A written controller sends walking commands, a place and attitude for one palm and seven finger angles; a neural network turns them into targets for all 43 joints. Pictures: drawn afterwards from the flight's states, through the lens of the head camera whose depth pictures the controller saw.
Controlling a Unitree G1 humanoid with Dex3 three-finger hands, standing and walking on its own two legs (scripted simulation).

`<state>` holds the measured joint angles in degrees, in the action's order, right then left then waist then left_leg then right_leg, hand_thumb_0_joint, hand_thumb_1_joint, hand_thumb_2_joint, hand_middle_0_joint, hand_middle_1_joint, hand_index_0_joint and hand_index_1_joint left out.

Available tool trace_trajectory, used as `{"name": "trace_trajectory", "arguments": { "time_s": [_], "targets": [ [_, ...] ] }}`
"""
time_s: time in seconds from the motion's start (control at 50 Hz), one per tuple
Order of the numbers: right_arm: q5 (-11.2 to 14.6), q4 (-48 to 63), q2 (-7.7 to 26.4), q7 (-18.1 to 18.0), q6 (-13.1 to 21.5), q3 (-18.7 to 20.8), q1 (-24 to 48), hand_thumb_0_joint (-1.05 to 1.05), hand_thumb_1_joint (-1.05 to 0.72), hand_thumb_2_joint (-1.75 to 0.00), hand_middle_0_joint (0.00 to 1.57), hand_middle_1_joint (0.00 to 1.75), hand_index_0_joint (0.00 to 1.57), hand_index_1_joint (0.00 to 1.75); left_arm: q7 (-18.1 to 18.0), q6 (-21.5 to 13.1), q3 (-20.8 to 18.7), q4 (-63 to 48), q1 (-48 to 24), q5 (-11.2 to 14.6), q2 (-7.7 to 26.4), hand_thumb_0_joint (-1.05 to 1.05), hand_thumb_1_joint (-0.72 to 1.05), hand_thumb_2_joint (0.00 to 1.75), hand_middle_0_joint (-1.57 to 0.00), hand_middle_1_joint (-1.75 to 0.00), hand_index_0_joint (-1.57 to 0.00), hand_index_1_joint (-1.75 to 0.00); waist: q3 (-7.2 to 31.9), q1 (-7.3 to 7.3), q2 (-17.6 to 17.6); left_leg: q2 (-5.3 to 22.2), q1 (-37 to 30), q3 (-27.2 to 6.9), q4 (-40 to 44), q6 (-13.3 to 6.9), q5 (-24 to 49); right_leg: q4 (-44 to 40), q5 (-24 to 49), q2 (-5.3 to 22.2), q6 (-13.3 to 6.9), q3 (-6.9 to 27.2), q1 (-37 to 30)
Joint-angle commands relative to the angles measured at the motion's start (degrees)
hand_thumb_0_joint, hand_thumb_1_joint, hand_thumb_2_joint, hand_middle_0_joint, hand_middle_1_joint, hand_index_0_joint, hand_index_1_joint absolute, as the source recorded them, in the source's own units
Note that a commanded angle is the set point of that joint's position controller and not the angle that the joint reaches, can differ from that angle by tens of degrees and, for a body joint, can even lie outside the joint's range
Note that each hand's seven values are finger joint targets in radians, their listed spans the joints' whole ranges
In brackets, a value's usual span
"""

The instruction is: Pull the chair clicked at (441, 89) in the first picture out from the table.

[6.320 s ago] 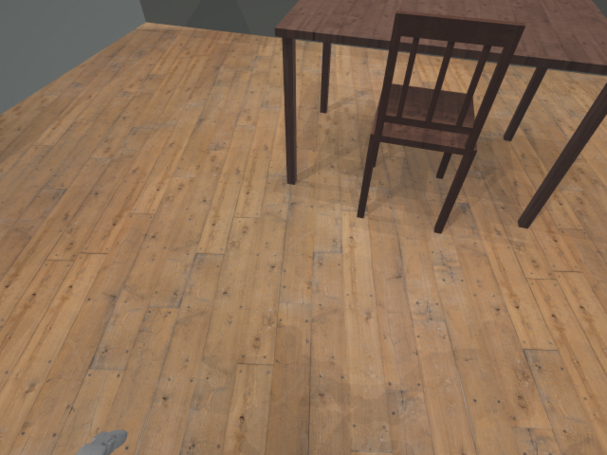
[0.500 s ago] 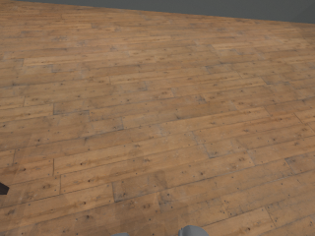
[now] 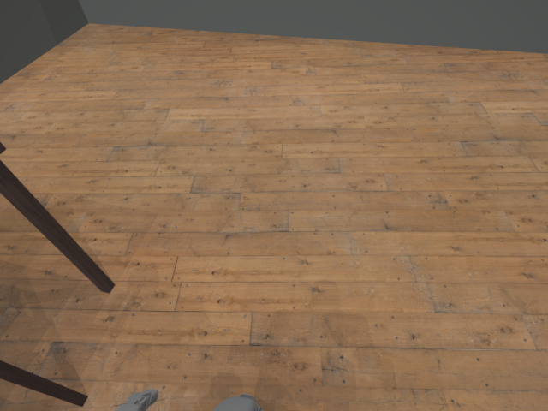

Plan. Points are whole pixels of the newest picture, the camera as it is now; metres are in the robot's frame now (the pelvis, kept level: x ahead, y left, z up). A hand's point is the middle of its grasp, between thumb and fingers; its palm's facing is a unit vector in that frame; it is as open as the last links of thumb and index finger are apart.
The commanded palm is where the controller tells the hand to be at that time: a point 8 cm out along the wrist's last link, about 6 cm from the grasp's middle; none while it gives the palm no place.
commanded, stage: turn to face it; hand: left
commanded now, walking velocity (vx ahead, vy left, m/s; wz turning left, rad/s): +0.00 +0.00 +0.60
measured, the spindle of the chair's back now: out of the picture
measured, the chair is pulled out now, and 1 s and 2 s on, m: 0.00 0.00 0.00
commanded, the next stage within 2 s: take the last steps up to it in 2.00 s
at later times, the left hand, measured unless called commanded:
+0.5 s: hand out of the picture -0.05 +0.26 -0.18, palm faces +0.35 -0.90 -0.27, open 7.4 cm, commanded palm none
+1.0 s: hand out of the picture +0.01 +0.21 -0.13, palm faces +0.56 -0.77 -0.31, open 7.4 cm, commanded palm none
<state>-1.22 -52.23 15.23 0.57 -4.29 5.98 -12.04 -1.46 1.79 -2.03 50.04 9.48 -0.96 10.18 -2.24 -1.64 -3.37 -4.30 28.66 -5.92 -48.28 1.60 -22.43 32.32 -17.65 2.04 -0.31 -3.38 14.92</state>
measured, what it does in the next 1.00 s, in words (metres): steps on the spot, turning left: left foot, then right foot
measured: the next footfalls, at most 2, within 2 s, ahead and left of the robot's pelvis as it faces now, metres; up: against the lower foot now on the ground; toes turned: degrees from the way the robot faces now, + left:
left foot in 0.38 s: -0.02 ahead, +0.14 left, +0.00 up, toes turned +21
right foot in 0.82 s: +0.11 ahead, -0.08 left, +0.00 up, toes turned +26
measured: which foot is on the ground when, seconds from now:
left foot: up 0.00-0.36, down 0.38-0.82, up 0.84-1.00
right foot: down 0.00-0.38, up 0.40-0.80, down 0.82-1.00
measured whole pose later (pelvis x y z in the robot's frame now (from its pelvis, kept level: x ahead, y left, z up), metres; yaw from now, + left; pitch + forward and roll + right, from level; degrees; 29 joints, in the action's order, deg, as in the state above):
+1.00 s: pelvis +0.03 -0.02 +0.01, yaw +37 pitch -1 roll +2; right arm -1.1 -54.0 16.2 1.4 -4.8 5.6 -13.1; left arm -1.4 0.9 -0.9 48.8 10.1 -0.9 9.8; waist -3.8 -2.5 -3.8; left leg 0.3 28.8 -1.2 -69.9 4.1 -21.6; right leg 30.9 -17.9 5.7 -1.1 -10.0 12.1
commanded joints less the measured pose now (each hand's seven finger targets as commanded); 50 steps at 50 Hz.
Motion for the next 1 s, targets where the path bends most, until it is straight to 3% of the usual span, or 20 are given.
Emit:
{"name": "trace_trajectory", "arguments": {
  "time_s": [0.0, 0.08, 0.22, 0.28, 0.32, 0.34, 0.36, 0.38, 0.4, 0.46, 0.5, 0.66, 0.74, 0.76, 0.78, 0.8, 0.82, 0.86, 0.9, 0.98],
  "targets": [
    [-0.5, 3.8, 5.2, 1.1, 0.7, 1.3, 0.0, 0.0, -0.9, -0.9, 0.2, 0.3, 0.2, 0.3, -0.6, -2.1, -2.8, -5.6, -4.6, 0.0, 11.2, 0.0, 0.9, 0.9, -0.2, -0.3, -0.2, -0.3, -2.5, -1.13, 13.6, 5.2, 6.1, 3.0, -22.3, 1.8, 1.4, -19.3, 1.4, 16.4, -4.3, 10.7, 2.3],
    [-0.1, 3.8, 3.7, 1.5, 0.6, 0.6, 1.7, 0.0, -0.9, -0.9, 0.2, 0.3, 0.2, 0.3, -0.6, -2.5, -2.6, -3.8, 0.9, -0.3, 10.7, 0.0, 0.9, 0.9, -0.2, -0.3, -0.2, -0.3, -1.2, 0.87, 12.5, 6.1, 6.1, 6.0, -19.0, 3.2, 3.0, -15.5, 11.7, 15.6, -4.8, 3.5, -4.6],
    [0.4, 5.5, 2.7, 1.5, 1.3, -0.9, 8.7, 0.0, -0.9, -0.9, 0.2, 0.3, 0.2, 0.3, -0.4, -1.9, -3.5, -1.3, 7.7, -0.8, 14.0, 0.0, 0.9, 0.9, -0.2, -0.3, -0.2, -0.3, 2.6, 4.95, 16.0, 6.3, 0.3, 10.3, -0.7, 3.0, -3.1, -10.4, 26.6, 18.9, -6.6, 0.9, -12.1],
    [0.7, 5.4, 2.5, 1.3, 2.0, -1.3, 7.2, 0.0, -0.9, -0.9, 0.2, 0.3, 0.2, 0.3, -0.2, -1.6, -4.0, -0.8, 7.8, -0.9, 15.1, 0.0, 0.9, 0.9, -0.2, -0.3, -0.2, -0.3, 5.5, 4.93, 17.7, 5.3, -5.2, 12.6, 8.3, 2.0, -2.7, -5.8, 33.3, 19.3, -5.5, -1.4, -14.1],
    [0.6, 4.4, 3.9, 1.1, 2.5, -1.0, 3.7, 0.0, -0.9, -0.9, 0.2, 0.3, 0.2, 0.3, 0.0, -1.3, -4.2, -0.7, 6.8, -0.3, 15.0, 0.0, 0.9, 0.9, -0.2, -0.3, -0.2, -0.3, 7.3, 2.77, 16.0, 4.8, -12.9, 13.1, 19.1, 1.1, 6.0, 0.1, 31.8, 18.0, -2.4, -5.1, -11.7],
    [0.4, 3.6, 6.5, 1.0, 3.0, -0.3, 0.1, 0.0, -0.9, -0.9, 0.2, 0.3, 0.2, 0.3, 0.1, -1.1, -4.1, -1.0, 6.4, 0.2, 14.2, 0.0, 0.9, 0.9, -0.2, -0.3, -0.2, -0.3, 9.6, 0.49, 10.7, 6.7, -22.4, 10.1, 25.2, -0.2, 16.0, 7.9, 26.9, 16.7, 0.3, -7.0, -5.4],
    [0.1, 3.4, 13.2, 0.7, 3.6, 1.4, -3.5, 0.0, -0.9, -0.9, 0.2, 0.3, 0.2, 0.3, 0.5, -1.0, -3.6, -3.1, 5.5, 0.6, 10.8, 0.0, 0.9, 0.9, -0.2, -0.3, -0.2, -0.3, 12.4, -1.88, -7.0, 20.7, -34.6, -7.9, 26.8, -6.0, 35.0, 20.8, 1.7, 9.5, 4.7, -8.7, 11.0],
    [0.7, 2.1, 16.7, 0.1, 3.3, 2.2, -7.5, 0.0, -0.9, -0.9, 0.2, 0.3, 0.2, 0.3, 0.4, -0.7, -2.3, -5.6, 1.0, 0.3, 8.3, 0.0, 0.9, 0.9, -0.2, -0.3, -0.2, -0.3, 11.7, -3.99, -13.7, 29.5, -35.7, -16.5, 25.5, -13.5, 58.0, 29.7, -21.9, 5.8, 6.5, -3.9, 20.7],
    [0.4, 1.3, 15.4, -0.2, 3.1, 1.9, -8.0, 0.0, -0.9, -0.9, 0.2, 0.3, 0.2, 0.3, 0.2, -0.2, -2.7, -5.9, -0.4, 0.0, 9.7, 0.0, 0.9, 0.9, -0.2, -0.3, -0.2, -0.3, 10.7, -3.75, -7.6, 29.3, -33.3, -11.5, 24.0, -15.1, 55.1, 34.2, -19.0, 7.0, 5.5, 0.0, 20.5],
    [0.2, 3.3, 10.2, -1.2, 3.6, 0.3, 0.5, 0.0, -0.9, -0.9, 0.2, 0.3, 0.2, 0.3, 0.6, -0.1, -3.2, -3.1, -0.7, 0.1, 9.7, 0.0, 0.9, 0.9, -0.2, -0.3, -0.2, -0.3, 5.5, -0.54, -8.1, 19.6, -25.0, -4.9, 24.9, -10.5, 47.1, 36.4, -8.6, 6.4, 6.0, 2.4, 19.5],
    [0.2, 4.0, 9.6, -1.2, 3.7, 0.0, 2.6, 0.0, -0.9, -0.9, 0.2, 0.3, 0.2, 0.3, 0.9, 0.0, -3.2, -2.4, 1.0, 0.2, 9.4, 0.0, 0.9, 0.9, -0.2, -0.3, -0.2, -0.3, 4.5, 0.79, -6.7, 17.1, -22.9, -3.0, 25.6, -9.5, 44.3, 34.3, -6.1, 5.2, 6.4, 2.0, 17.2],
    [-0.2, 3.9, 10.2, -0.9, 3.2, 0.6, 0.4, 0.0, -0.9, -0.9, 0.2, 0.3, 0.2, 0.3, 0.5, -0.2, -2.7, -4.9, -3.1, 0.5, 8.6, 0.0, 0.9, 0.9, -0.2, -0.3, -0.2, -0.3, 4.1, -0.46, -6.7, 16.7, -21.0, -10.4, 25.6, -11.3, 36.8, 18.0, -7.7, 1.8, 6.4, 2.2, 11.6],
    [-0.1, 4.8, 10.2, -0.9, 2.9, 1.0, 2.8, 0.0, -0.9, -0.9, 0.2, 0.3, 0.2, 0.3, 0.3, -1.3, -2.7, -4.6, 1.5, 0.9, 8.6, 0.0, 0.9, 0.9, -0.2, -0.3, -0.2, -0.3, 6.0, 1.94, -7.1, 14.2, -17.0, -12.7, 19.9, -9.2, 38.6, 0.8, -0.3, -0.8, 5.5, 1.2, 0.0],
    [0.4, 5.2, 9.5, -0.7, 2.9, 0.9, 3.1, 0.0, -0.9, -0.9, 0.2, 0.3, 0.2, 0.3, 0.2, -2.0, -3.0, -3.9, 4.2, 0.9, 10.1, 0.0, 0.9, 0.9, -0.2, -0.3, -0.2, -0.3, 7.1, 3.46, -3.8, 11.9, -12.8, -11.6, 16.3, -6.7, 32.1, -8.1, 7.2, 0.6, 5.4, 1.8, -7.4],
    [1.0, 5.6, 5.4, -0.4, 3.1, 0.3, 1.0, 0.0, -0.9, -0.9, 0.2, 0.3, 0.2, 0.3, -0.3, -2.9, -4.0, -3.7, 6.7, 0.0, 14.7, 0.0, 0.9, 0.9, -0.2, -0.3, -0.2, -0.3, 9.9, 4.21, 9.0, 6.0, -2.0, -5.7, 6.2, -2.1, 14.1, -13.9, 13.9, 12.4, 2.5, 12.0, -19.7],
    [0.8, 7.1, 2.9, -0.4, 3.0, -0.2, 0.9, 0.0, -0.9, -0.9, 0.2, 0.3, 0.2, 0.3, -0.6, -2.9, -4.8, -3.8, 7.6, -0.4, 19.6, 0.0, 0.9, 0.9, -0.2, -0.3, -0.2, -0.3, 9.8, 4.55, 22.0, -0.6, 6.3, 2.5, -7.8, 1.6, -13.7, -14.3, 26.5, 27.6, -4.7, 25.6, -19.6],
    [0.3, 6.9, 5.9, -0.5, 2.4, 0.5, 1.7, 0.0, -0.9, -0.9, 0.2, 0.3, 0.2, 0.3, -0.7, -2.4, -4.1, -4.1, 7.4, 0.0, 18.4, 0.0, 0.9, 0.9, -0.2, -0.3, -0.2, -0.3, 8.4, 4.61, 16.1, 2.9, 4.3, -0.5, -17.1, 0.7, -13.7, -13.8, 24.1, 27.5, -7.9, 21.9, -12.2],
    [0.1, 4.5, 5.4, 0.2, 1.5, 0.9, 0.4, 0.0, -0.9, -0.9, 0.2, 0.3, 0.2, 0.3, -0.8, -2.3, -3.4, -5.4, 0.1, 0.1, 13.6, 0.0, 0.9, 0.9, -0.2, -0.3, -0.2, -0.3, 3.5, 1.23, 15.9, 5.1, 4.9, 0.4, -23.3, 1.3, -5.9, -15.1, 16.7, 21.3, -5.5, 14.4, -6.8],
    [-0.1, 2.8, 5.0, 1.0, 1.0, 0.5, 0.0, 0.0, -0.9, -0.9, 0.2, 0.3, 0.2, 0.3, -0.5, -2.4, -2.2, -6.0, -2.1, 0.1, 10.8, 0.0, 0.9, 0.9, -0.2, -0.3, -0.2, -0.3, 0.2, 0.07, 13.9, 6.2, 4.5, 3.0, -25.6, 2.3, 0.7, -14.4, 17.4, 16.7, -4.4, 5.5, -3.9],
    [0.0, 2.5, 3.9, 1.4, 0.4, 0.1, 1.1, 0.0, -0.9, -0.9, 0.2, 0.3, 0.2, 0.3, -0.6, -2.4, -2.3, -4.7, 1.2, -0.1, 11.1, 0.0, 0.9, 0.9, -0.2, -0.3, -0.2, -0.3, -0.3, 1.18, 14.1, 6.8, 4.5, 5.4, -21.5, 3.1, 2.9, -15.1, 15.2, 16.7, -4.3, 0.2, -6.0]
  ]
}}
